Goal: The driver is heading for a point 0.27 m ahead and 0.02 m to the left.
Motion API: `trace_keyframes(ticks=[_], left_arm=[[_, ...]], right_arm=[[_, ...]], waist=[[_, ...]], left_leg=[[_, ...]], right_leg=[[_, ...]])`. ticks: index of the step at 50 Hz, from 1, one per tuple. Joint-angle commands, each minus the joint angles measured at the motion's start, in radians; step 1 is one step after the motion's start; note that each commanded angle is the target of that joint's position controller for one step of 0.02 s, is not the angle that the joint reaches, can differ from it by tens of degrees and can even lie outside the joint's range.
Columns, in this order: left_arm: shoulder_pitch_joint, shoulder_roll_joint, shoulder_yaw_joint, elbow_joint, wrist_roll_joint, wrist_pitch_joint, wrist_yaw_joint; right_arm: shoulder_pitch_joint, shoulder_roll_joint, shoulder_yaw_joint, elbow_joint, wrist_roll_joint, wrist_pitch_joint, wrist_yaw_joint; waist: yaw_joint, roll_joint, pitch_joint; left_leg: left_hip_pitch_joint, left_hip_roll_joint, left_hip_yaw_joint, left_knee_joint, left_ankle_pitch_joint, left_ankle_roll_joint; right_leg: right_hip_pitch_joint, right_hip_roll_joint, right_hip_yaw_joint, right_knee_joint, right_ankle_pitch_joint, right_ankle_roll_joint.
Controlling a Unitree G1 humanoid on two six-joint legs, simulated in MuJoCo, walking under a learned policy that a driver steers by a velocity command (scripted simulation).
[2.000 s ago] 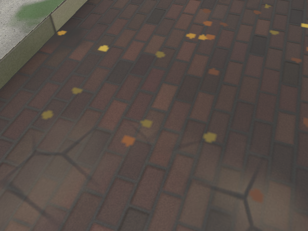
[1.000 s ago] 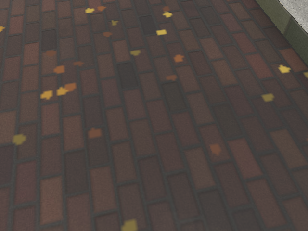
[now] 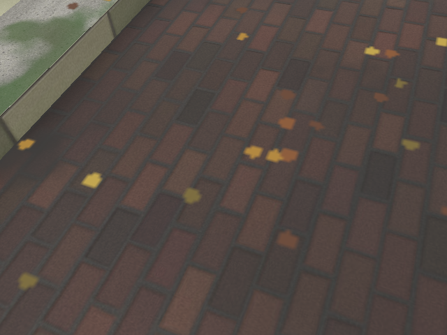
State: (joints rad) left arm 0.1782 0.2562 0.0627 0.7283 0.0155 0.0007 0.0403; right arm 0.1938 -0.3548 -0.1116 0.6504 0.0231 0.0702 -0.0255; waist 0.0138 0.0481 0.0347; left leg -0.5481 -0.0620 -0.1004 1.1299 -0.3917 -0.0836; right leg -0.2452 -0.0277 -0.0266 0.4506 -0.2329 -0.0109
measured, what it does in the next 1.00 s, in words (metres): walks ahead: left foot, then right foot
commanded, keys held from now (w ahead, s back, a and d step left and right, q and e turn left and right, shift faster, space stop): q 0.26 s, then e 0.08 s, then w+e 0.26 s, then no key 0.40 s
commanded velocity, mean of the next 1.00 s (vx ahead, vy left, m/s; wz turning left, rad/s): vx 0.12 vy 0.00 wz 0.11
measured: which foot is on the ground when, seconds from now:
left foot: up 0.00-0.22, down 0.24-0.80, up 0.82-1.00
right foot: down 0.00-0.24, up 0.26-0.76, down 0.78-1.00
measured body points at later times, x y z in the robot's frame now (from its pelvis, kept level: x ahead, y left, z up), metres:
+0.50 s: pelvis +0.01 +0.05 +0.00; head +0.02 +0.08 +0.45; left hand +0.06 +0.36 -0.12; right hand +0.20 -0.18 -0.08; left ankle -0.02 +0.14 -0.74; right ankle +0.04 -0.09 -0.68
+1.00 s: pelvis +0.12 -0.01 +0.00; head +0.16 -0.03 +0.45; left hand +0.25 +0.25 -0.10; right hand +0.23 -0.29 -0.14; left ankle +0.10 +0.14 -0.69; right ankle +0.17 -0.10 -0.74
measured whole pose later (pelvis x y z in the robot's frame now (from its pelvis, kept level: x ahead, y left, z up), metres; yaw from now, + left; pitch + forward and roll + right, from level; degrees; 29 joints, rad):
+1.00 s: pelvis +0.12 -0.01 +0.00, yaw +3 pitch +1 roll +0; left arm 0.16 0.24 0.03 0.78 0.02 -0.03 0.00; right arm 0.21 -0.29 -0.06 0.84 0.00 0.01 -0.03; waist -0.01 0.04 0.04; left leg -0.42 0.05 -0.01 0.89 -0.42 -0.07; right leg -0.29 0.03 -0.03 0.42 -0.16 -0.06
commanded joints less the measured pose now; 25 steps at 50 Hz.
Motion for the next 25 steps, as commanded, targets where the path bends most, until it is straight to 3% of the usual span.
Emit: trace_keyframes(ticks=[1, 4, 8, 10, 11, 12, 13, 14, 15, 16, 17, 18, 19, 21, 23, 25], left_arm=[[0.007, 0.171, 0.042, -0.060, 0.001, 0.001, 0.013], [-0.009, 0.210, 0.058, -0.064, -0.005, 0.008, 0.005], [-0.025, 0.233, 0.068, -0.059, -0.025, 0.007, -0.014], [-0.048, 0.232, 0.069, -0.054, -0.046, 0.005, -0.017], [-0.021, 0.207, 0.063, -0.038, -0.051, 0.001, -0.019], [0.025, 0.162, 0.052, -0.025, -0.029, -0.003, -0.024], [0.002, 0.087, 0.021, -0.078, 0.036, -0.004, -0.030], [-0.079, 0.145, 0.035, -0.094, 0.009, -0.007, -0.020], [-0.091, 0.178, 0.045, -0.083, -0.021, 0.000, -0.016], [-0.070, 0.174, 0.047, -0.061, -0.026, 0.006, -0.013], [-0.051, 0.169, 0.047, -0.035, -0.019, 0.013, -0.009], [-0.012, 0.161, 0.045, -0.017, -0.010, 0.015, -0.014], [0.018, 0.153, 0.042, 0.000, -0.016, 0.013, -0.025], [-0.021, 0.159, 0.038, -0.009, -0.038, 0.007, -0.036], [-0.071, 0.161, 0.035, -0.027, -0.042, -0.004, -0.036], [-0.066, 0.148, 0.032, -0.024, -0.039, -0.017, -0.037]], right_arm=[[-0.080, -0.033, 0.000, -0.110, 0.005, -0.013, 0.005], [-0.091, -0.016, 0.012, -0.130, -0.003, -0.012, 0.019], [-0.065, -0.038, 0.003, -0.133, -0.001, -0.002, 0.034], [-0.012, -0.035, -0.003, -0.118, 0.000, 0.001, 0.043], [0.029, -0.050, -0.013, -0.102, -0.002, 0.001, 0.039], [0.076, -0.117, -0.035, -0.097, -0.001, -0.003, 0.028], [0.079, -0.231, -0.051, -0.127, -0.011, -0.011, 0.011], [0.099, -0.181, -0.034, -0.130, -0.050, -0.037, 0.024], [0.052, -0.135, -0.015, -0.118, -0.053, -0.056, 0.027], [-0.012, -0.087, -0.001, -0.107, -0.039, -0.065, 0.022], [-0.054, -0.043, 0.017, -0.103, -0.027, -0.067, 0.017], [-0.052, -0.020, 0.029, -0.084, -0.022, -0.069, 0.012], [-0.016, -0.017, 0.032, -0.061, -0.024, -0.070, 0.009], [0.020, -0.053, 0.023, -0.038, -0.030, -0.079, 0.005], [0.030, -0.070, 0.019, -0.019, -0.039, -0.097, -0.001], [0.045, -0.074, 0.014, 0.003, -0.036, -0.115, -0.003]], waist=[[0.036, -0.220, -0.077], [0.042, -0.233, -0.096], [0.029, -0.247, -0.099], [-0.013, -0.230, -0.102], [-0.029, -0.191, -0.113], [-0.029, -0.027, -0.139], [-0.001, 0.294, -0.140], [-0.091, 0.198, -0.225], [-0.067, 0.121, -0.170], [-0.035, 0.094, -0.138], [-0.020, 0.073, -0.129], [-0.007, 0.081, -0.145], [-0.011, 0.098, -0.151], [-0.048, 0.116, -0.084], [-0.062, 0.098, -0.020], [-0.065, 0.074, -0.003]], left_leg=[[-0.121, 0.051, 0.042, -0.082, 0.006, -0.034], [-0.001, 0.086, 0.089, -0.232, -0.017, -0.023], [0.136, 0.077, 0.149, -0.415, 0.012, 0.019], [0.242, 0.061, 0.176, -0.604, 0.136, 0.069], [0.351, 0.040, 0.168, -0.712, 0.239, 0.103], [0.535, 0.127, 0.015, -0.758, 0.495, 0.155], [0.662, 0.398, -0.355, -0.711, 0.930, 0.316], [0.571, 0.476, -0.398, -0.751, 0.849, 0.464], [0.523, 0.415, -0.280, -0.767, 0.750, 0.423], [0.492, 0.346, -0.195, -0.769, 0.651, 0.356], [0.471, 0.309, -0.143, -0.768, 0.618, 0.313], [0.447, 0.280, -0.102, -0.793, 0.538, 0.301], [0.447, 0.266, -0.092, -0.835, 0.363, 0.296], [0.458, 0.284, -0.139, -0.929, 0.014, 0.299], [0.483, 0.318, -0.171, -0.979, -0.065, 0.296], [0.526, 0.344, -0.160, -1.000, -0.044, 0.296]], right_leg=[[0.237, -0.238, 0.160, -0.116, 0.393, -0.202], [0.212, -0.264, 0.112, -0.113, 0.416, -0.207], [0.175, -0.288, 0.070, -0.083, 0.430, -0.195], [0.146, -0.281, 0.035, -0.015, 0.403, -0.151], [0.090, -0.253, -0.007, 0.058, 0.330, -0.099], [-0.074, -0.184, -0.094, 0.243, 0.131, -0.011], [-0.389, -0.040, -0.124, 0.553, -0.446, 0.090], [-0.413, -0.007, 0.037, 0.716, -0.481, 0.096], [-0.410, -0.036, 0.059, 0.762, -0.404, 0.086], [-0.402, -0.051, 0.068, 0.729, -0.321, 0.077], [-0.376, -0.062, 0.070, 0.695, -0.258, 0.082], [-0.326, -0.056, 0.051, 0.679, -0.175, 0.090], [-0.305, -0.048, 0.030, 0.665, -0.121, 0.092], [-0.363, -0.049, 0.029, 0.593, -0.066, 0.077], [-0.419, -0.051, 0.060, 0.502, -0.037, 0.058], [-0.449, -0.052, 0.087, 0.442, -0.017, 0.045]])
